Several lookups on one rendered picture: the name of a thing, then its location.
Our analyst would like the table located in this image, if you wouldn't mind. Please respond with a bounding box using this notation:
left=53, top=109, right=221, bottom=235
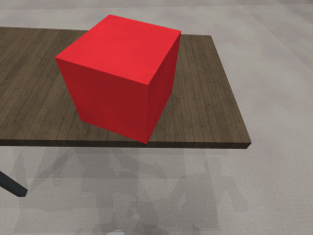
left=0, top=26, right=251, bottom=197

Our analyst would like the carton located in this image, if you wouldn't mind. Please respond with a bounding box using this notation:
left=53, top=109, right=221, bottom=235
left=55, top=15, right=181, bottom=144

